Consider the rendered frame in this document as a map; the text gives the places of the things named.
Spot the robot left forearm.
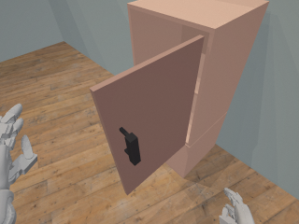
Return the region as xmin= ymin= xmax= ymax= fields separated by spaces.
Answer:
xmin=0 ymin=189 xmax=17 ymax=224

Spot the cupboard door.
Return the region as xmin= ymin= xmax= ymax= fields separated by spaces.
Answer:
xmin=89 ymin=35 xmax=205 ymax=196

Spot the handle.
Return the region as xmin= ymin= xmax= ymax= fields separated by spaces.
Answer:
xmin=119 ymin=127 xmax=141 ymax=166

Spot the left robot hand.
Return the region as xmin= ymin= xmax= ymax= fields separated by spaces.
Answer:
xmin=0 ymin=104 xmax=37 ymax=189

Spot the right robot hand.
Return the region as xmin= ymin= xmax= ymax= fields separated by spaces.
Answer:
xmin=219 ymin=188 xmax=255 ymax=224

